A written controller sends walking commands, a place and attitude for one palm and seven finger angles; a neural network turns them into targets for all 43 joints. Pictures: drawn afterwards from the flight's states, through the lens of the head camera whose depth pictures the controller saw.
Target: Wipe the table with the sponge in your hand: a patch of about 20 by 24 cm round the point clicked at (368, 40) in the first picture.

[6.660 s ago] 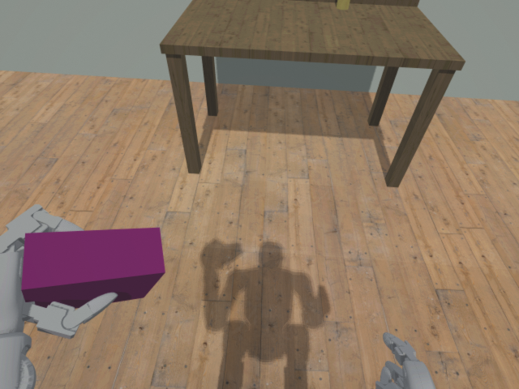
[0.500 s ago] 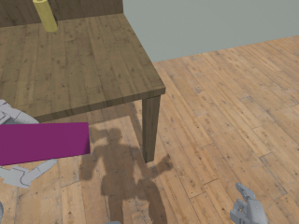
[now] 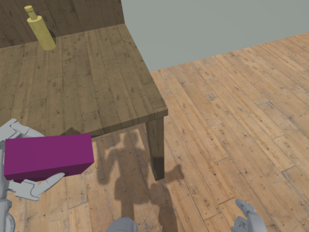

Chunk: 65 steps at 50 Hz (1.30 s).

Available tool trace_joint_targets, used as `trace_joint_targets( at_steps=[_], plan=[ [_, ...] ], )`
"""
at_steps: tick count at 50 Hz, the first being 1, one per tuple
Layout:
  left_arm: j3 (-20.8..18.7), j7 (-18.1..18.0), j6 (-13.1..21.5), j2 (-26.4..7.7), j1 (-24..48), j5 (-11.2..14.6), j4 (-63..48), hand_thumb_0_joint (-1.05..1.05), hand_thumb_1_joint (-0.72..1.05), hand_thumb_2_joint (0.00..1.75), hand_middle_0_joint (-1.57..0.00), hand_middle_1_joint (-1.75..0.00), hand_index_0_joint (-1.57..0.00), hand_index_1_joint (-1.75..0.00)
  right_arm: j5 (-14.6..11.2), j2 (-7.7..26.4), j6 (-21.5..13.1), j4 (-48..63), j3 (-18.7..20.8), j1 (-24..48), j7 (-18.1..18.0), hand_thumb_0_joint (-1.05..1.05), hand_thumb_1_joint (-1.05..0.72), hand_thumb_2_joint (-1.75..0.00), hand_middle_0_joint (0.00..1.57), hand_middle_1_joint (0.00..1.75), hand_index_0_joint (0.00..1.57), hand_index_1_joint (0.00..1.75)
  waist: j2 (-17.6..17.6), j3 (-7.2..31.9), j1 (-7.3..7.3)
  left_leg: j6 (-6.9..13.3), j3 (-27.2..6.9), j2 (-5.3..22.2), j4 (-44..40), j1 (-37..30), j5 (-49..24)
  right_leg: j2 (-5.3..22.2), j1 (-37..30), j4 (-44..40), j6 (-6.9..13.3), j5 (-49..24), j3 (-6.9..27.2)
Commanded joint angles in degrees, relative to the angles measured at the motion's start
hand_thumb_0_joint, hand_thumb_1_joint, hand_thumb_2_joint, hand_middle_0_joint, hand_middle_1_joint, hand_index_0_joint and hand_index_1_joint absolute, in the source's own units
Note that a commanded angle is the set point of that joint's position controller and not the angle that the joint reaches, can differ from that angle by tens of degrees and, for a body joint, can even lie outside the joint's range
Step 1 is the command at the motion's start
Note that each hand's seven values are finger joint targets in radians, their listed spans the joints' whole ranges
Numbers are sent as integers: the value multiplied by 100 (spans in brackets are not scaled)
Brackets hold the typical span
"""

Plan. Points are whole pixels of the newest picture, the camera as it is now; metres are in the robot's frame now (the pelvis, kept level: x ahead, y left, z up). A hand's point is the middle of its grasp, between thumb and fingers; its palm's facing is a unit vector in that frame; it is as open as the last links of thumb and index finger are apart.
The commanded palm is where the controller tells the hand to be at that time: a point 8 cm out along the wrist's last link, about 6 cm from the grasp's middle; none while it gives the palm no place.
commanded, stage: take the last steps up to it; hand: left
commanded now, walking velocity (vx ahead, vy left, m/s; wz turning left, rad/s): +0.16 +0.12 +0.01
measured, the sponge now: (63, 158) +0.24 +0.19 +0.14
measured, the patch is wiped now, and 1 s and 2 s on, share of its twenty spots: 0.00 0.00 0.00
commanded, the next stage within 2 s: come to a stop and stand still in 0.22 s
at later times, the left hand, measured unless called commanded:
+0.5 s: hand (28, 134) +0.27 +0.26 +0.17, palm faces +0.37 -0.81 -0.45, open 9.9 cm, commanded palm +0.22 +0.30 +0.17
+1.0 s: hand (11, 124) +0.29 +0.30 +0.18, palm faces +0.47 -0.79 -0.40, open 9.9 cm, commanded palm +0.20 +0.29 +0.17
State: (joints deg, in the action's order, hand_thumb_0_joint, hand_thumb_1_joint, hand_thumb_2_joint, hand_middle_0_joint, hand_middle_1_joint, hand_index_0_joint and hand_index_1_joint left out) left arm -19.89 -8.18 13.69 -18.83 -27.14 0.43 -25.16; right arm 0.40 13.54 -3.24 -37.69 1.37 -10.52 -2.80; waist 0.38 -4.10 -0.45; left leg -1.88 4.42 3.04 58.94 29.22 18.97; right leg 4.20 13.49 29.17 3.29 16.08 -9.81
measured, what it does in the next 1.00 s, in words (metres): steps on the spot: left foot, then right foot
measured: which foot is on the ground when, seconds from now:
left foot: up 0.00-0.18, down 0.20-1.00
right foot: down 0.00-0.20, up 0.22-0.48, down 0.50-1.00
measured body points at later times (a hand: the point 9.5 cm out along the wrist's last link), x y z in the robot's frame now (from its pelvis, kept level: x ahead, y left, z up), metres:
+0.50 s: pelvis +0.06 +0.03 -0.01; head +0.08 +0.02 +0.44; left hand +0.24 +0.30 +0.19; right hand +0.22 -0.16 -0.10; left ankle +0.09 +0.14 -0.74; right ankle +0.07 -0.07 -0.74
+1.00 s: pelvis +0.03 +0.02 -0.01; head +0.06 +0.03 +0.44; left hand +0.26 +0.34 +0.20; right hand +0.20 -0.22 -0.08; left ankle +0.07 +0.13 -0.74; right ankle +0.07 -0.07 -0.74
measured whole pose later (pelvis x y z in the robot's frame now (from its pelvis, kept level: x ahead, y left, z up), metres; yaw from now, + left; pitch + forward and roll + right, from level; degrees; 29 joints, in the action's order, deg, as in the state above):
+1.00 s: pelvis +0.03 +0.02 -0.01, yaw -2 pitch -2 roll -1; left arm -25.1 -6.0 14.0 -25.5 -11.5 1.7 -15.6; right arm -0.2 13.1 -7.8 -33.9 0.8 -12.2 -1.6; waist -0.5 -4.4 3.3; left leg 0.2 2.8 1.7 30.2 15.3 13.3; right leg -1.1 14.8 27.2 2.8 11.0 -5.7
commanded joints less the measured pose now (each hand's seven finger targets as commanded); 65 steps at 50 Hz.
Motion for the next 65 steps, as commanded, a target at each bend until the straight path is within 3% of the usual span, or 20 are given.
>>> trace_joint_targets(
  at_steps=[1,6,8,10,12,14,17,24,28,34,36,39,43,44,45,46,47,54,57,65],
  plan=[
    [-1009,-247,455,-1328,-174,90,-1584,0,10,130,-120,-160,-120,-160,10,248,-272,1158,126,360,0,0,-90,-90,20,30,20,30,-774,1167,179,52,358,-9,-1593,-2,-290,1362,-1490,-717,397,-3839,1005],
    [-942,-309,345,-1278,62,125,-1753,0,10,130,-120,-160,-120,-160,-15,298,-247,1307,225,221,-55,0,-90,-90,20,30,20,30,-765,1144,120,122,516,-162,-2906,-1121,-704,1287,-1063,-419,293,-2678,1080],
    [-792,-296,356,-1226,378,125,-1762,0,10,130,-120,-160,-120,-160,-57,392,-240,1286,269,128,-124,0,-90,-90,20,30,20,30,-132,1087,-4,247,342,24,-3556,-2235,-1053,923,-269,356,24,-1544,863],
    [-717,-275,429,-1218,684,150,-1830,0,10,130,-120,-160,-120,-160,-122,598,-290,1362,317,137,-99,0,-90,-90,20,30,20,30,1489,1141,39,1097,-1855,1596,-3892,-3020,-2423,-109,1296,2174,-383,1660,373],
    [-817,-202,424,-1438,560,145,-1479,0,10,130,-120,-160,-120,-160,-53,463,-378,1265,235,256,-120,0,-90,-90,20,30,20,30,1569,933,53,1623,-2706,2080,-4336,-2359,-1122,-53,1716,3497,-369,1961,896],
    [-642,-144,407,-1232,577,104,-1763,0,10,130,-120,-160,-120,-160,-114,461,-438,1137,237,293,-56,0,-90,-90,20,30,20,30,1023,746,48,1529,-1826,1703,-4257,-2161,-1128,83,1864,3357,-439,1351,846],
    [-660,-116,326,-1200,367,134,-2238,0,10,130,-120,-160,-120,-160,-63,466,-536,1144,173,278,-1,0,-90,-90,20,30,20,30,1202,902,100,1117,-890,1255,-4220,-1690,-1645,-18,1017,2364,-491,825,528],
    [-716,-201,78,-1098,320,179,-1558,0,10,130,-120,-160,-120,-160,-65,386,-578,1071,-9,251,-73,0,-90,-90,20,30,20,30,880,1076,64,529,-425,1099,-3549,-1552,-1692,-276,-465,-356,-534,-288,376],
    [-599,-161,-71,-1116,498,251,-1167,0,10,130,-120,-160,-120,-160,-86,267,-474,1055,-8,220,-43,0,-90,-90,20,30,20,30,-1291,1040,-27,-2,7,-109,-2012,-1113,137,1156,-353,-1019,232,-2380,2344],
    [-736,-223,1,-1187,215,171,-1620,0,10,130,-120,-160,-120,-160,-37,210,-313,1122,-96,456,-115,0,-90,-90,20,30,20,30,-654,1290,59,51,-173,-198,-2947,-1177,-382,862,-1214,-368,168,-3546,1373],
    [-727,-230,23,-1215,109,194,-1813,0,10,130,-120,-160,-120,-160,-35,359,-264,1196,7,397,-140,0,-90,-90,20,30,20,30,-80,1359,67,142,-381,154,-3455,-1833,-1990,514,-880,-192,-102,-2565,1207],
    [-702,-207,95,-1202,-87,175,-1841,0,10,130,-120,-160,-120,-160,-20,411,-214,1298,-26,496,-166,0,-90,-90,20,30,20,30,1173,870,129,482,-1260,954,-3961,-1467,-2326,-109,-393,-7,-364,-612,845],
    [-588,-196,154,-1097,201,160,-1634,0,10,130,-120,-160,-120,-160,-42,459,-297,1245,18,386,-179,0,-90,-90,20,30,20,30,840,908,113,378,-930,808,-3751,-1140,-1845,-89,-682,-199,-342,-866,944],
    [-3921,-87,645,-5530,5820,-617,-2115,0,10,130,-120,-160,-120,-160,246,724,-734,1035,290,-622,-130,0,-90,-90,20,30,20,30,-55,0,430,473,-245,370,-2511,-310,-1343,250,60,-1140,-507,-1351,1736],
    [-1485,198,278,-2060,2693,-22,979,0,10,130,-120,-160,-120,-160,11,75,-712,859,44,-168,-37,0,-90,-90,20,30,20,30,-361,969,169,238,-394,-354,-2335,-1144,-787,763,-67,-1005,195,-1719,2216],
    [-936,290,378,-1481,2202,45,597,0,10,130,-120,-160,-120,-160,-87,451,-816,1257,150,-213,-6,0,-90,-90,20,30,20,30,-151,793,329,179,-233,-292,-2512,-1347,-634,839,-228,-1251,2,-2309,2587],
    [-422,301,470,-793,1807,276,476,0,10,130,-120,-160,-120,-160,-190,293,-871,1267,105,-52,112,0,-90,-90,20,30,20,30,247,1118,218,194,-256,-192,-3034,-1543,-723,889,-680,-950,58,-2272,2229],
    [-658,127,314,-1271,634,229,-1040,0,10,130,-120,-160,-120,-160,-68,513,-836,1425,13,384,123,0,-90,-90,20,30,20,30,-97,653,279,395,-817,136,-4208,-1105,522,-66,-328,-1022,-255,832,1227],
    [-1112,83,336,-1690,1209,170,-1228,0,10,130,-120,-160,-120,-160,-48,534,-844,1424,3,436,23,0,-90,-90,20,30,20,30,122,473,215,407,-877,170,-4349,-953,884,-163,-228,-987,-256,915,1187],
    [-492,181,363,-1023,1462,76,-1147,0,10,130,-120,-160,-120,-160,-22,451,-1077,1306,-41,312,87,0,-90,-90,20,30,20,30,493,699,241,416,-915,223,-4548,-904,991,-334,-812,-702,-260,11,1134]
  ],
)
